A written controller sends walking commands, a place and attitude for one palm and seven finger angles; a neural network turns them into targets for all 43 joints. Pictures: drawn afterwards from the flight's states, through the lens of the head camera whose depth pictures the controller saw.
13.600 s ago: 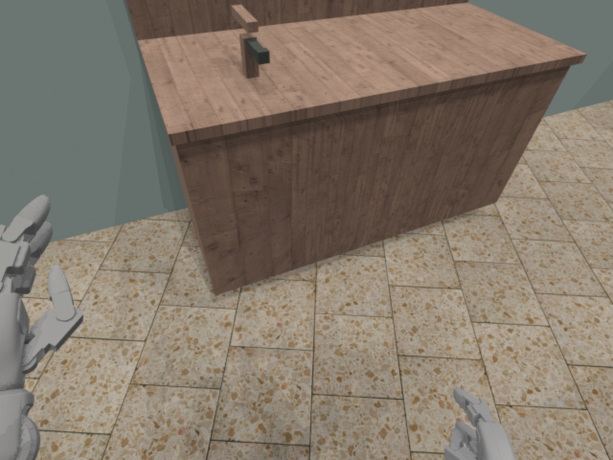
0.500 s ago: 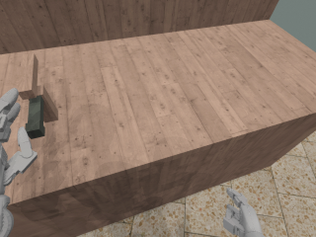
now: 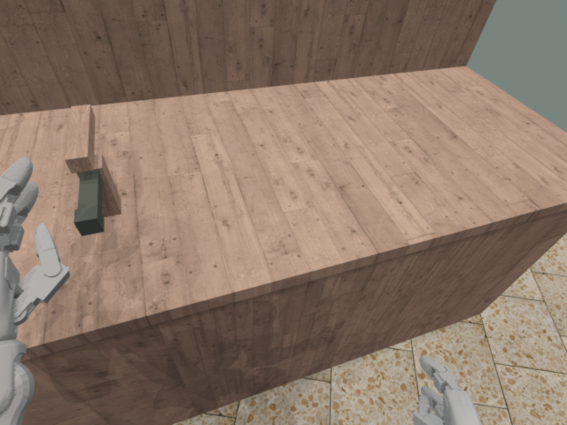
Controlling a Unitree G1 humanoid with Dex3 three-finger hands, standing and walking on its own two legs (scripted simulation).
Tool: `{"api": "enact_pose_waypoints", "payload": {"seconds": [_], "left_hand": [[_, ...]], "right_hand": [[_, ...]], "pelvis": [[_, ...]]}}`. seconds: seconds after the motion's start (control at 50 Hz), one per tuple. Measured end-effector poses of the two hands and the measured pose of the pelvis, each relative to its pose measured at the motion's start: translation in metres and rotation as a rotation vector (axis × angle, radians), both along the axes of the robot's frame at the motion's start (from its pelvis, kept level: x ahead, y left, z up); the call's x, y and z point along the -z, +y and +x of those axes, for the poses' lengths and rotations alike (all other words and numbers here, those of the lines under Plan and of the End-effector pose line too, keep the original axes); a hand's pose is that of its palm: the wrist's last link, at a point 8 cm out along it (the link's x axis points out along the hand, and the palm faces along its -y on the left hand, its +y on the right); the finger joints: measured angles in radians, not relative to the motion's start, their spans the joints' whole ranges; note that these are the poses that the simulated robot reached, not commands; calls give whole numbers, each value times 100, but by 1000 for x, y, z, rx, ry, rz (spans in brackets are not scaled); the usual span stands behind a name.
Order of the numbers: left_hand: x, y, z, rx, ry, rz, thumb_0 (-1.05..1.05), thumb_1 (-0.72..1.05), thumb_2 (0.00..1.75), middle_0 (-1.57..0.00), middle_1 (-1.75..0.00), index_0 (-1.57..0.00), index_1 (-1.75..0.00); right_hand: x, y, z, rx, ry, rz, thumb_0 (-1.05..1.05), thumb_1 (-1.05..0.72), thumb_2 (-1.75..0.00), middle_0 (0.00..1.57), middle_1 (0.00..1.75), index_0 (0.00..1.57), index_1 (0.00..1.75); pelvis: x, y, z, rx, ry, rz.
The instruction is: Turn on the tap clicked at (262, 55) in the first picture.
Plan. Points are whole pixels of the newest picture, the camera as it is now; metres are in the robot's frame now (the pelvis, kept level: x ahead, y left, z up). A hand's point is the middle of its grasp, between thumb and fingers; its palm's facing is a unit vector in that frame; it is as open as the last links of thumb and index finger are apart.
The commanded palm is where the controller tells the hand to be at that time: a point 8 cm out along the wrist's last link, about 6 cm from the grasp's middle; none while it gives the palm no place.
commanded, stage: come to a stop and stand still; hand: left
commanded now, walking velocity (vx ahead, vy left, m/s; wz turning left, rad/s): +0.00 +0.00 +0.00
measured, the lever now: (89, 220) +0.32 +0.31 +0.11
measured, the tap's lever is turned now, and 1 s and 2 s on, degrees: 0 0 0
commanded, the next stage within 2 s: look again from close up in 0.08 s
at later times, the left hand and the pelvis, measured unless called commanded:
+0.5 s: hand (68, 264) +0.22 +0.26 +0.16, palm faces +0.42 -0.85 -0.33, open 7.4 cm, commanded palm +0.16 +0.29 +0.18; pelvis +0.01 +0.01 +0.00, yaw +0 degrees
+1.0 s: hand (66, 270) +0.22 +0.27 +0.15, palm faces +0.41 -0.84 -0.36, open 7.4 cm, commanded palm +0.17 +0.29 +0.18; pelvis +0.01 +0.01 +0.00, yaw +1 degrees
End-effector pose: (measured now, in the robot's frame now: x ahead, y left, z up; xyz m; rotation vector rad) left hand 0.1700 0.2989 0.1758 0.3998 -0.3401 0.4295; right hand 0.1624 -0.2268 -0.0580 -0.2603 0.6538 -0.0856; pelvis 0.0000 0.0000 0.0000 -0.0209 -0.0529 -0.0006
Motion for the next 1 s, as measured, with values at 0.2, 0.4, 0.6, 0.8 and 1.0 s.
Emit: {"api": "enact_pose_waypoints", "payload": {"seconds": [0.2, 0.4, 0.6, 0.8, 1.0], "left_hand": [[5, -6, 10, 59, 27, 6, 1, 89, 90, -21, -31, -21, -30], [2, 2, 11, 51, 35, 26, 1, 89, 90, -21, -31, -21, -30], [5, 5, 13, 35, 47, 11, 1, 89, 90, -21, -31, -21, -30], [-14, 12, 28, 47, -28, 71, 1, 89, 90, -20, -31, -21, -30], [12, 10, 11, 35, 75, 28, 1, 88, 90, -21, -31, -22, -30]], "right_hand": [[-4, 14, 0, 1, -24, 22, 2, -91, -90, 20, 30, 20, 30], [1, 19, 4, -7, 17, 24, 2, -91, -90, 20, 30, 20, 30], [-1, 22, 18, -15, 13, 22, 2, -91, -90, 20, 30, 20, 30], [1, 27, 19, -49, -31, 64, 2, -91, -90, 20, 30, 20, 30], [8, 18, 5, -2, 31, 25, 2, -91, -90, 20, 30, 20, 30]], "pelvis": [[-1, 5, -2, 4, 4, -2], [-2, 9, 5, -4, 4, -3], [-2, 10, 8, -11, 4, -4], [1, 13, 3, 6, 23, 7], [1, 9, 8, -9, 17, 1]]}}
